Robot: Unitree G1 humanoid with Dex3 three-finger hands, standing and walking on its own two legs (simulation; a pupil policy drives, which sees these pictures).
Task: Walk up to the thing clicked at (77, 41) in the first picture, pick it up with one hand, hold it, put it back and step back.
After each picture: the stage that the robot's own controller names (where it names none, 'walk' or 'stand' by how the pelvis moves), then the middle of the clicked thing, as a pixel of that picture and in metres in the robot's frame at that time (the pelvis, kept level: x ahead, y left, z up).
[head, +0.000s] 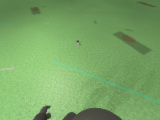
stand; (77, 43) +1.63 +0.33 -0.72
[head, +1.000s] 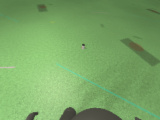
walk; (83, 46) +1.51 +0.15 -0.70
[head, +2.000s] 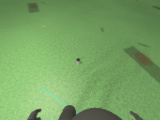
walk; (77, 61) +0.96 +0.20 -0.70
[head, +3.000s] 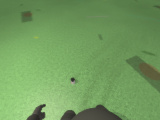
walk; (72, 80) +0.59 +0.22 -0.71
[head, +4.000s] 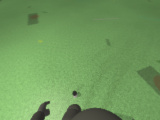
walk; (74, 94) +0.38 +0.19 -0.70
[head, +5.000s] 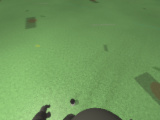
stand; (72, 102) +0.32 +0.18 -0.72
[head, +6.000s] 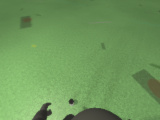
stand; (71, 102) +0.30 +0.19 -0.73
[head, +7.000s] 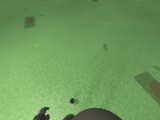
stand; (72, 101) +0.31 +0.18 -0.73
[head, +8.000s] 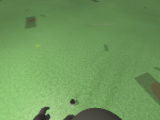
stand; (72, 102) +0.31 +0.18 -0.73
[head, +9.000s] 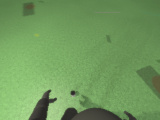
go down; (73, 93) +0.33 +0.17 -0.71
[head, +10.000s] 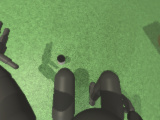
go down; (61, 59) +0.42 +0.20 -0.29
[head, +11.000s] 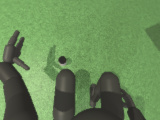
close in; (62, 61) +0.42 +0.20 -0.30
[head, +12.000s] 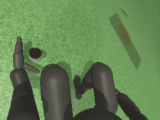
close in; (34, 55) +0.41 +0.24 -0.22
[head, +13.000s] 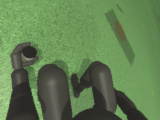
close; (29, 54) +0.40 +0.25 -0.22
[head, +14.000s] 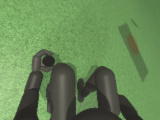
lift; (47, 61) +0.34 +0.23 -0.18
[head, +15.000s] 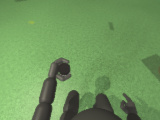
lift; (65, 72) +0.32 +0.17 +0.02
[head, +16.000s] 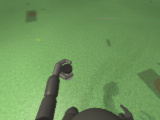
hold; (67, 72) +0.33 +0.16 +0.03
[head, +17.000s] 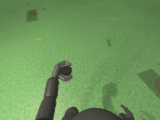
hold; (67, 74) +0.32 +0.17 +0.02
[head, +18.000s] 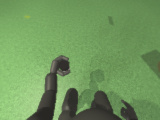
crouch; (65, 68) +0.36 +0.17 -0.04
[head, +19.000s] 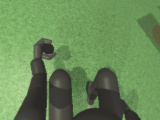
lower; (49, 52) +0.44 +0.23 -0.12
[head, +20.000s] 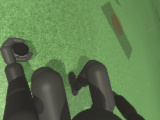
lower; (21, 51) +0.42 +0.25 -0.23
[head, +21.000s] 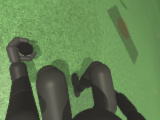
lower; (25, 51) +0.41 +0.27 -0.22
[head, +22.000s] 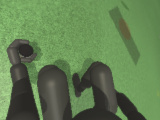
lower; (26, 52) +0.40 +0.27 -0.22
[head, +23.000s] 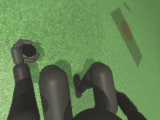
lower; (29, 53) +0.40 +0.26 -0.22
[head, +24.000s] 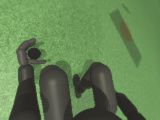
open; (33, 55) +0.40 +0.24 -0.23
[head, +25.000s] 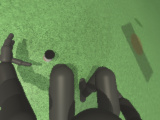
stand; (48, 56) +0.39 +0.23 -0.25
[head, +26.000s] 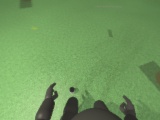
stand; (72, 90) +0.34 +0.16 -0.61
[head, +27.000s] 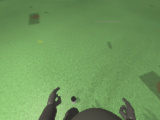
stand; (73, 99) +0.33 +0.16 -0.67
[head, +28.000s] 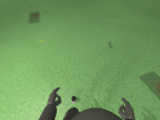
stand; (74, 99) +0.33 +0.16 -0.67
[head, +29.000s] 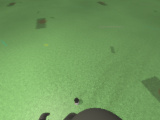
stand; (76, 101) +0.35 +0.15 -0.72
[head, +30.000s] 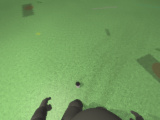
walk; (77, 84) +0.45 +0.15 -0.69
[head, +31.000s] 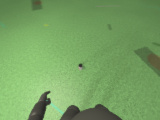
walk; (80, 66) +0.76 +0.14 -0.69
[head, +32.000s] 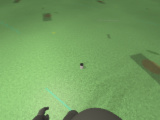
stand; (81, 65) +0.99 +0.17 -0.71
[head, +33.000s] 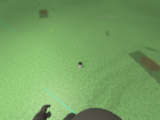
stand; (80, 64) +0.96 +0.18 -0.73
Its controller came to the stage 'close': yes
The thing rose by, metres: 0.73
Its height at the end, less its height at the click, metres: +0.00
